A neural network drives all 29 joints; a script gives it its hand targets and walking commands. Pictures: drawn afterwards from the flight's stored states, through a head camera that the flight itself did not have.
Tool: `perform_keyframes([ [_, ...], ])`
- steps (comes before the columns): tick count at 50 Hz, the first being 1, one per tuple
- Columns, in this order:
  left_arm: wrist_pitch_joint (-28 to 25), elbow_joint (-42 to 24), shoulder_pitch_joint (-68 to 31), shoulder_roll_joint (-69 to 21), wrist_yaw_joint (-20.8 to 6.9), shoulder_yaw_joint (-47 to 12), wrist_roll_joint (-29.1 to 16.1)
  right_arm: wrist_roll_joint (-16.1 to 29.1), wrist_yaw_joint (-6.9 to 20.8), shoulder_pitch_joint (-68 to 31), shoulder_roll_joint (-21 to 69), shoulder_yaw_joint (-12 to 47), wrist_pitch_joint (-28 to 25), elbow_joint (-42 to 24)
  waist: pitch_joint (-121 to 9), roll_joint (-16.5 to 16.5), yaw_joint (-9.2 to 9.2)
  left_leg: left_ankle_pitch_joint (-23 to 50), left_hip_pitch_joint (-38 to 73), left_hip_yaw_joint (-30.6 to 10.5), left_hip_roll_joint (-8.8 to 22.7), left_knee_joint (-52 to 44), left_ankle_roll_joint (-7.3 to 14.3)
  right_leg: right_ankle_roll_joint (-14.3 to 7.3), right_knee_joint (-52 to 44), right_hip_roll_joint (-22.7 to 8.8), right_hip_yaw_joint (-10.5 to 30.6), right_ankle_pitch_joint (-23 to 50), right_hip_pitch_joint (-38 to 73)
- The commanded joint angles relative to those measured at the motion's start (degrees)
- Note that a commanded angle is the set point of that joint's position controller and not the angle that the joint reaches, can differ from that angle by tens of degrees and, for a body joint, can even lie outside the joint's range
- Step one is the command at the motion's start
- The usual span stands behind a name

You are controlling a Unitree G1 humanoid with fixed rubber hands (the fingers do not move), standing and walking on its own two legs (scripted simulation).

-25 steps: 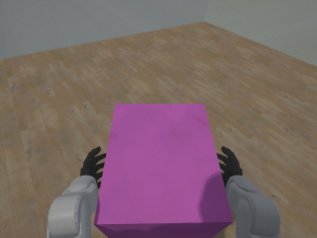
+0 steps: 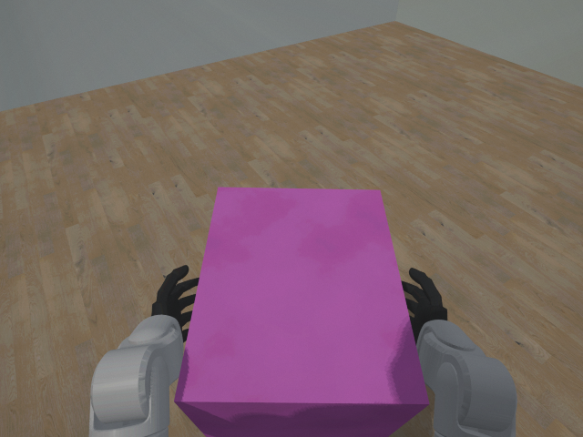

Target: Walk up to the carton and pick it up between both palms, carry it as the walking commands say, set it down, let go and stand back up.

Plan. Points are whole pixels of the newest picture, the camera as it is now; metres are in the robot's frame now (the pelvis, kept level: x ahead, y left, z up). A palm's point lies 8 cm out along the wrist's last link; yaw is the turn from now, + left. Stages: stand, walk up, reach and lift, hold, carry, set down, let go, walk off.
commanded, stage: carry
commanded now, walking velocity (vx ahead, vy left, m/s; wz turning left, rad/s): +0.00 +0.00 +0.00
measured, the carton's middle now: (296, 320) +0.28 +0.00 +0.02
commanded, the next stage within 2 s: hold in 1.74 s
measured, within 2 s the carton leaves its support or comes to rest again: neither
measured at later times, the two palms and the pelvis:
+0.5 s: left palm (162, 308) +0.26 +0.17 +0.08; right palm (409, 302) +0.27 -0.15 +0.08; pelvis +0.03 +0.01 +0.00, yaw +0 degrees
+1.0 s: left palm (148, 294) +0.29 +0.19 +0.08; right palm (388, 290) +0.29 -0.12 +0.09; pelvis +0.05 +0.03 +0.00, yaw +0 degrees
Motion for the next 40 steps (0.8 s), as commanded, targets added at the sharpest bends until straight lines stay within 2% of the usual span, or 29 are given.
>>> perform_keyframes([
  [1,-2.2,-11.3,-24.7,-43.4,-7.0,-38.9,-14.4,16.2,6.8,-24.8,43.1,40.9,-2.0,-8.4,-16.1,-1.5,0.63,-8.1,-0.5,-5.0,2.8,-6.4,2.0,1.3,-9.1,-7.8,10.7,-19.8,12.9],
  [6,-2.3,-12.2,-27.5,-44.1,-6.8,-38.9,-14.5,16.8,7.0,-27.0,44.2,42.0,-2.1,-8.4,-14.1,-3.2,0.51,-8.4,-4.2,-5.9,3.6,-7.7,1.8,1.1,-7.7,-7.9,10.0,-19.4,14.6],
  [7,-2.6,-11.9,-25.9,-44.1,-6.8,-38.8,-14.2,17.5,7.2,-27.4,43.7,42.4,-2.4,-9.1,-15.6,-1.9,0.69,-7.9,-2.3,-5.3,3.1,-6.3,1.4,0.7,-9.1,-8.7,11.9,-19.3,13.8],
  [8,-2.6,-12.4,-26.4,-44.2,-6.8,-40.0,-14.5,16.7,7.1,-25.8,43.2,41.8,-2.2,-8.9,-14.6,-2.6,0.38,-7.1,-0.9,-5.9,4.0,-7.6,2.0,0.8,-8.9,-8.7,11.6,-18.8,11.5],
  [10,-2.4,-12.9,-28.2,-44.6,-7.0,-40.3,-15.5,16.3,6.9,-26.7,43.0,40.7,-2.5,-9.1,-13.0,-0.3,0.29,-8.4,-1.8,-5.0,3.6,-6.8,1.6,1.0,-9.4,-7.9,11.5,-19.7,10.4],
  [12,-2.1,-11.6,-26.6,-42.3,-6.7,-39.1,-14.1,15.6,6.7,-25.7,41.2,40.0,-2.2,-7.7,-13.7,-0.6,0.38,-6.6,-0.1,-5.2,3.4,-6.6,2.1,0.9,-9.2,-8.6,11.8,-16.5,10.9],
  [13,-2.0,-10.1,-26.2,-42.4,-6.9,-38.7,-13.9,15.3,6.7,-25.4,41.6,40.3,-2.1,-6.9,-13.3,-3.9,0.30,-4.0,-1.0,-4.9,3.6,-5.8,1.7,1.2,-8.8,-8.3,11.0,-15.6,11.9],
  [15,-2.3,-11.7,-27.8,-43.8,-7.0,-39.4,-15.0,16.1,6.6,-28.3,42.1,40.5,-2.7,-10.1,-14.5,-2.1,0.37,-8.5,-0.3,-5.5,3.6,-7.1,2.2,1.3,-7.9,-7.6,10.8,-18.9,10.9],
  [16,-2.2,-10.3,-25.5,-43.0,-7.0,-38.7,-14.5,15.6,6.5,-25.6,41.5,40.4,-2.2,-8.5,-14.5,-3.9,0.43,-8.2,-1.3,-6.4,3.8,-7.5,2.4,1.3,-8.4,-7.2,10.7,-17.9,11.8],
  [18,-2.6,-11.0,-27.9,-45.0,-7.3,-39.7,-15.6,16.0,6.6,-27.1,44.0,41.1,-2.7,-8.3,-15.0,-5.1,0.38,-2.8,-0.2,-5.3,3.9,-6.1,1.9,1.0,-7.5,-7.7,10.6,-10.7,13.7],
  [19,-2.3,-11.1,-26.8,-43.8,-7.4,-39.7,-15.7,15.1,6.2,-25.4,42.1,40.1,-2.6,-8.7,-16.6,-4.9,0.37,-4.5,-0.2,-4.8,3.6,-5.5,2.0,0.9,-7.8,-7.8,10.6,-12.6,15.0],
  [20,-1.8,-8.0,-24.8,-42.5,-7.1,-38.5,-14.4,14.2,5.7,-25.2,40.2,39.3,-2.5,-7.4,-14.8,-4.0,0.16,-2.7,-0.8,-5.2,3.8,-6.3,2.4,1.0,-7.4,-7.7,10.7,-10.1,14.5],
  [21,-2.4,-10.8,-26.8,-42.6,-6.8,-39.5,-14.7,15.2,6.3,-25.0,41.3,40.1,-2.3,-6.8,-14.6,-2.3,0.18,-3.3,0.1,-5.3,4.6,-6.8,2.0,1.2,-6.4,-7.1,9.6,-9.7,13.8],
  [22,-2.2,-9.4,-25.9,-42.6,-6.8,-38.9,-14.0,14.9,6.3,-24.9,40.5,39.5,-2.3,-6.6,-13.7,-1.4,0.28,-3.7,-1.4,-7.5,5.2,-9.1,2.5,1.3,-5.2,-6.3,9.2,-8.2,14.1],
  [23,-2.4,-10.0,-25.6,-43.8,-6.9,-39.5,-14.3,15.7,6.7,-25.8,41.6,40.3,-2.7,-8.2,-16.0,-1.0,0.36,-2.4,-0.7,-7.0,5.5,-8.6,2.7,1.1,-3.7,-6.2,8.6,-3.9,16.1],
  [24,-2.8,-11.3,-27.5,-44.6,-6.9,-40.0,-14.9,16.5,6.7,-27.7,43.3,41.1,-3.2,-9.0,-16.6,-2.5,0.37,-1.0,0.4,-6.3,5.7,-8.1,2.3,1.0,-3.2,-6.4,8.7,-2.2,16.0],
  [25,-2.9,-11.2,-27.6,-44.7,-7.3,-40.2,-15.7,15.8,6.7,-27.0,42.2,40.4,-3.3,-9.5,-16.1,-3.3,0.08,2.8,0.6,-5.6,5.2,-6.6,2.1,0.9,-3.0,-6.7,8.5,4.3,16.7],
  [28,-3.5,-14.0,-30.1,-45.6,-7.2,-42.0,-16.6,16.4,6.8,-25.9,44.7,40.7,-3.7,-8.4,-20.3,-2.4,-0.08,7.4,3.7,-4.6,4.5,-3.7,1.7,0.4,-0.5,-7.9,9.1,15.0,20.1],
  [29,-3.2,-13.2,-29.2,-45.0,-7.1,-41.7,-15.9,15.9,7.0,-24.0,43.4,39.9,-3.5,-7.5,-19.2,0.1,0.04,8.9,2.9,-4.8,4.5,-4.9,1.8,1.0,0.3,-7.8,8.2,14.0,18.9],
  [31,-3.0,-12.4,-28.6,-44.2,-6.7,-40.8,-14.7,15.8,6.9,-24.8,42.3,39.7,-3.4,-7.1,-15.8,2.4,0.12,3.2,0.9,-7.0,6.0,-7.9,2.4,1.3,0.2,-6.1,7.2,3.3,16.5],
  [32,-2.2,-9.3,-24.2,-42.8,-6.5,-39.9,-13.5,14.8,6.8,-21.5,40.2,38.5,-2.9,-5.9,-15.9,3.4,0.29,7.0,0.7,-8.6,7.2,-9.0,3.0,1.5,1.4,-5.2,6.4,4.5,16.9],
  [33,-2.4,-9.7,-26.7,-42.9,-6.6,-39.0,-13.1,15.8,6.9,-27.1,40.6,40.0,-3.1,-8.5,-14.3,-0.8,0.45,5.9,-0.1,-7.5,7.0,-8.8,2.7,1.8,1.2,-5.7,6.5,3.7,16.8],
  [34,-2.6,-9.7,-26.6,-43.7,-6.8,-39.3,-14.0,15.6,7.0,-26.1,40.7,39.8,-3.2,-8.7,-14.6,-1.9,0.36,5.8,-0.2,-7.0,6.5,-8.0,2.6,1.6,0.5,-5.6,6.9,5.1,16.8],
  [35,-1.9,-6.6,-24.8,-42.1,-6.6,-37.7,-12.4,15.2,6.9,-26.3,39.2,39.3,-2.6,-7.3,-12.5,-1.5,0.40,5.9,-2.0,-7.6,6.6,-8.8,2.6,1.5,0.5,-5.7,7.1,5.1,16.8],
  [36,-2.5,-10.7,-28.7,-42.5,-6.6,-39.6,-13.5,15.3,7.1,-24.4,41.2,39.1,-2.6,-5.1,-14.3,0.8,0.44,5.7,-0.3,-6.9,6.9,-8.9,2.4,1.2,1.2,-6.2,6.8,4.4,16.9],
  [37,-2.5,-10.1,-29.3,-43.9,-6.6,-40.0,-13.8,15.3,7.3,-24.7,41.3,39.0,-2.8,-5.4,-14.6,1.9,0.30,10.3,0.2,-6.8,7.1,-8.7,2.2,1.2,2.4,-5.9,6.3,6.2,17.2],
  [38,-2.9,-11.6,-29.7,-44.7,-6.8,-40.7,-14.3,16.2,7.4,-26.3,43.2,40.3,-3.2,-7.0,-15.9,1.0,0.38,13.3,2.5,-6.6,7.1,-7.5,2.3,1.4,2.7,-6.0,6.5,7.6,17.4],
  [39,-2.5,-10.0,-28.0,-44.3,-6.8,-39.8,-13.8,15.9,7.2,-26.6,42.0,39.8,-3.2,-7.7,-15.3,0.3,0.39,11.3,1.4,-7.3,6.7,-7.7,2.3,1.3,1.9,-5.9,6.8,6.1,15.9],
  [40,-2.5,-10.4,-29.3,-45.1,-6.6,-40.0,-14.1,16.4,7.0,-28.5,42.6,39.8,-3.3,-8.6,-15.0,2.6,0.32,14.3,2.3,-8.0,7.8,-8.1,2.7,1.7,2.8,-5.5,6.0,5.4,15.4],
])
